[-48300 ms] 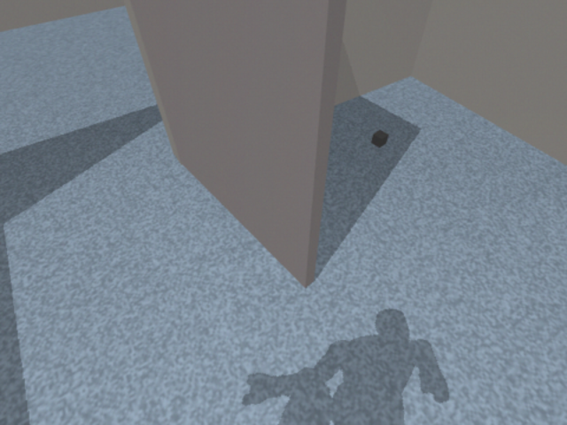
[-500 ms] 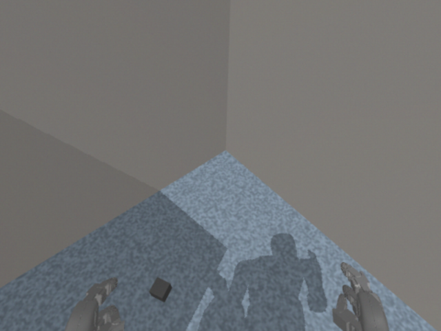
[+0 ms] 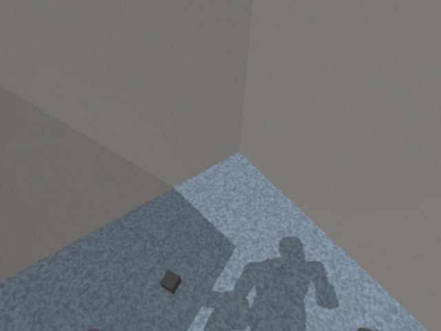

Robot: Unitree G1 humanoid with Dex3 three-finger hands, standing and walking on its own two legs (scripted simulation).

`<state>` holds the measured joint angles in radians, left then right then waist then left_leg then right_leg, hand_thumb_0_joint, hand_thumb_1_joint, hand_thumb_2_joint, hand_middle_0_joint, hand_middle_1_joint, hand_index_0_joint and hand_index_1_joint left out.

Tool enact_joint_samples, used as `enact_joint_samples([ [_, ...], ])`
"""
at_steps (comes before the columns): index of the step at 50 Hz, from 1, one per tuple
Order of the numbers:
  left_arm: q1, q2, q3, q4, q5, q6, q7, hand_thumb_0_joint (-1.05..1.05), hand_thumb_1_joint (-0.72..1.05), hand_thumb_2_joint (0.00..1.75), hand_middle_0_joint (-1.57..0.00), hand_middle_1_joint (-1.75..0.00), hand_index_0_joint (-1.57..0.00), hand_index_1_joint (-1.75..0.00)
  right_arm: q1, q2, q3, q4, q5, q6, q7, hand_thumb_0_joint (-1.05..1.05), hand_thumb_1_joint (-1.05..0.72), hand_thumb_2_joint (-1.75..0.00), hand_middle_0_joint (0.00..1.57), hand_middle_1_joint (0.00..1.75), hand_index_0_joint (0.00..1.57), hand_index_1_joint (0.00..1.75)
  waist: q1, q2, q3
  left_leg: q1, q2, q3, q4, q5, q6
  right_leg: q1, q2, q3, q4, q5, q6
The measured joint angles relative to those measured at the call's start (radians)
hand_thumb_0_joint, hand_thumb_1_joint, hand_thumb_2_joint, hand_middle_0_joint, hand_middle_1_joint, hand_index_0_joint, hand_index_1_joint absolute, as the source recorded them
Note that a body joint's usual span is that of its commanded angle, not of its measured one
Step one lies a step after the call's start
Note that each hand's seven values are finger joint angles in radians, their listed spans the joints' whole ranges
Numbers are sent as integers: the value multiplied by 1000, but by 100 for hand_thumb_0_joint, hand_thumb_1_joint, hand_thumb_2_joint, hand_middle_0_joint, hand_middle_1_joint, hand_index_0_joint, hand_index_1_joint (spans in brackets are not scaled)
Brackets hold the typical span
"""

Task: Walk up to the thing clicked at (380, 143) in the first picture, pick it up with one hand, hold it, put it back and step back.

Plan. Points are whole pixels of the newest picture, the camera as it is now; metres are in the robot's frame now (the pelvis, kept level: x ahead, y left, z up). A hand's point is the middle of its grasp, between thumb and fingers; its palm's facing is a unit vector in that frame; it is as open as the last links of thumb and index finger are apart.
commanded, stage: stand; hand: left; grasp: from above
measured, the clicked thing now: (171, 281) +0.42 +0.23 -0.73
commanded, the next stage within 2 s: none
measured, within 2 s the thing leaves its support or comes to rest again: neither
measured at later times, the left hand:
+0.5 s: hand out of the picture +0.04 +0.24 -0.14, palm faces +0.04 -0.94 -0.34, open 7.4 cm
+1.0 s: hand out of the picture +0.07 +0.22 -0.13, palm faces +0.02 -0.94 -0.33, open 7.4 cm
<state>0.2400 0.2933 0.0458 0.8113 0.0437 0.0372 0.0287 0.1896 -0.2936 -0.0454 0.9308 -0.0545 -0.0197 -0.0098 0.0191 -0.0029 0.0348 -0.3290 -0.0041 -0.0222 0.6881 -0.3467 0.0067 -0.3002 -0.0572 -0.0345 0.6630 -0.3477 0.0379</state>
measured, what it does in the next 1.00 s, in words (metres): stands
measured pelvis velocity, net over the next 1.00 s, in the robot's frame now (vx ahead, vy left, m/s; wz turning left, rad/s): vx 0.00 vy -0.02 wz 0.01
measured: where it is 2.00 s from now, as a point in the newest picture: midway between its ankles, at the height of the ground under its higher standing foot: outside the picture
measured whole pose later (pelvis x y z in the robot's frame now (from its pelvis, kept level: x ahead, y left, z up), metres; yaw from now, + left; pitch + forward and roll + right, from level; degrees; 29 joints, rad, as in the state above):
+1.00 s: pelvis +0.00 -0.02 +0.03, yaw +1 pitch -3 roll +0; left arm 0.12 0.31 0.03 1.15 0.02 0.00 0.01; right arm 0.13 -0.32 -0.01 1.15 -0.02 0.00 -0.01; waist 0.00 0.01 0.06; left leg -0.12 0.02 -0.04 0.35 -0.18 -0.03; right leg -0.09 -0.03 -0.06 0.33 -0.19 0.01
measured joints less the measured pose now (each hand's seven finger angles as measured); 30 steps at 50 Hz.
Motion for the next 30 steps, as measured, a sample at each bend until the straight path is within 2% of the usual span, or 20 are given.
enact_joint_samples([
  [13,-20,-10,-18,213,-14,-27,-1,1,90,90,-21,-30,-20,-30,-26,15,12,126,23,15,-6,1,-91,-90,21,30,20,30,-1,11,19,145,-5,-9,-202,105,-4,150,-3,-15,-201,100,1],
  [30,-67,15,-16,309,-16,-38,-8,0,90,90,-21,-30,-20,-30,-39,-12,15,192,30,23,-1,1,-91,-90,21,30,20,30,-10,20,20,196,8,-19,-300,161,-20,196,12,-26,-287,148,-13],
])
